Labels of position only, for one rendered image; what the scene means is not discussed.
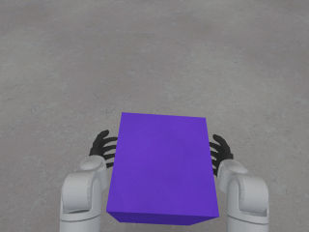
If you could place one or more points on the right robot hand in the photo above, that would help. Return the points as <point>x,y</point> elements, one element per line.
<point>224,152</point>

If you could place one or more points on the robot left forearm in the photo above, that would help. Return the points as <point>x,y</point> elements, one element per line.
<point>80,205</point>

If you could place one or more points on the carton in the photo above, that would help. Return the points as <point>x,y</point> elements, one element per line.
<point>162,171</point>

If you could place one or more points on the robot right forearm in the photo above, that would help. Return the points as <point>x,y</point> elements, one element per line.
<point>247,205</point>

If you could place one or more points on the left robot hand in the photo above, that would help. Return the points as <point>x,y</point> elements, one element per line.
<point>99,150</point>

